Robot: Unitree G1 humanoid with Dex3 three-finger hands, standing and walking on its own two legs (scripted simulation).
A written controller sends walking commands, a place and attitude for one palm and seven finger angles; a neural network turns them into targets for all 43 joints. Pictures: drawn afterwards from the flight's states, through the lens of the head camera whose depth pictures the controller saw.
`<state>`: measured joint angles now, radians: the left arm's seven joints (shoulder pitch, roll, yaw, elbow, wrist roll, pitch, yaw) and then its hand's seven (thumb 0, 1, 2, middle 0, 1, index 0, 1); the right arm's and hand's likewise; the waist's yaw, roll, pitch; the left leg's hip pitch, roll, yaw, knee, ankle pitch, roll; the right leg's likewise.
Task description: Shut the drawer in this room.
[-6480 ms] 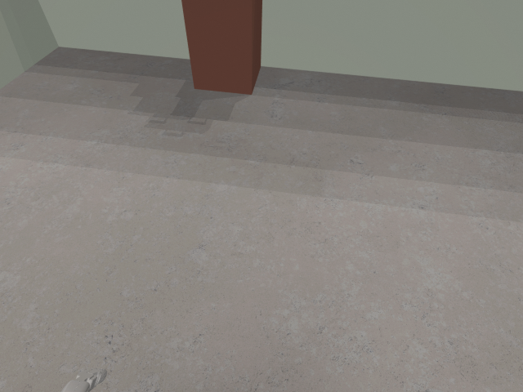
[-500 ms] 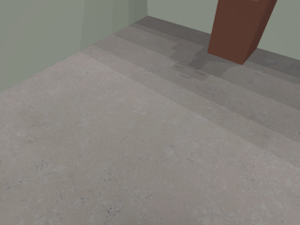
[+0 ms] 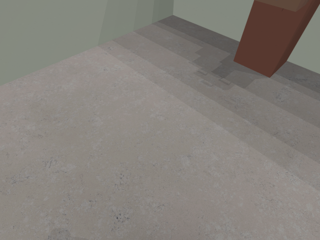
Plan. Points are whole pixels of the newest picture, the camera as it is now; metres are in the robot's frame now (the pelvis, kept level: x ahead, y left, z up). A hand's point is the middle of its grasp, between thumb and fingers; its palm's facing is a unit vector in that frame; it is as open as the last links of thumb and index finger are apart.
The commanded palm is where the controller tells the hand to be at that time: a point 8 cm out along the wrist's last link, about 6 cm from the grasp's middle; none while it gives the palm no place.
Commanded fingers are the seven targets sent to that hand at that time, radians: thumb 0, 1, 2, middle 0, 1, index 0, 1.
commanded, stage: turn or walk to find it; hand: left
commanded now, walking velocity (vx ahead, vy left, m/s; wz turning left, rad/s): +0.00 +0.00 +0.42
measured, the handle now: out of the picture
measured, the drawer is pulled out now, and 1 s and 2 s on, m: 0.24 0.24 0.24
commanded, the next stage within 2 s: stand and wait in 0.64 s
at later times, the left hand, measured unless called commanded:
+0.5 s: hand out of the picture +0.03 +0.18 -0.18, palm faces -0.08 -0.97 -0.23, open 7.4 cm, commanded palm none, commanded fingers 0.00 0.90 0.90 -0.20 -0.30 -0.20 -0.30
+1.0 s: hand out of the picture +0.04 +0.13 -0.16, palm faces -0.13 -0.97 -0.23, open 7.3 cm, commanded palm none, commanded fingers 0.00 0.90 0.90 -0.20 -0.30 -0.20 -0.30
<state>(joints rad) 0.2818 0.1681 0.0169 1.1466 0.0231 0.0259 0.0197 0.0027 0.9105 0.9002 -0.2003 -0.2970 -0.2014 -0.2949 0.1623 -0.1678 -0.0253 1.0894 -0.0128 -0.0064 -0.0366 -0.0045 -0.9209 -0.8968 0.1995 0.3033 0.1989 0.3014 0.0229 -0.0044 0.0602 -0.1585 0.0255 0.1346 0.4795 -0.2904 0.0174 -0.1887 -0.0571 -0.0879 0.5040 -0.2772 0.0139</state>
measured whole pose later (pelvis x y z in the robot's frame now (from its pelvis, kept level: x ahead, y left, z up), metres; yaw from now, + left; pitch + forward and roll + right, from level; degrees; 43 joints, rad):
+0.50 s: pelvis -0.03 -0.01 -0.01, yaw -7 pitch +0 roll +1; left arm 0.21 0.18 0.07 1.03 0.03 0.06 0.00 0.00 0.91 0.90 -0.20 -0.30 -0.20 -0.30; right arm 0.24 -0.18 -0.06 1.07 -0.02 0.02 -0.03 0.00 -0.90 -0.90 0.20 0.30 0.20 0.30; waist 0.00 0.00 0.09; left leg -0.25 0.09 0.24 0.57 -0.31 0.00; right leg -0.36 -0.01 -0.02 0.68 -0.32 -0.01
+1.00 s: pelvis -0.02 -0.04 +0.00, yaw -10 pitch +0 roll +0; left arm 0.23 0.15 0.02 1.06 0.02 -0.01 0.02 0.00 0.93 0.90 -0.20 -0.30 -0.21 -0.30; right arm 0.18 -0.20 -0.04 1.09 -0.01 0.03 -0.03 0.00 -0.91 -0.90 0.20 0.30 0.20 0.30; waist 0.01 0.04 0.05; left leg -0.25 0.07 0.03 0.66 -0.38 -0.04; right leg -0.19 0.05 -0.11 0.42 -0.23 -0.08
